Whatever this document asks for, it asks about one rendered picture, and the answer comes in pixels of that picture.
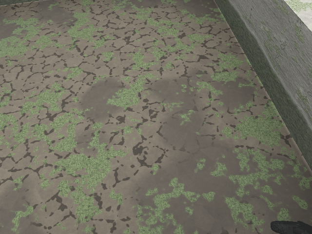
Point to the right robot hand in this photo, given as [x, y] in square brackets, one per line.
[290, 227]

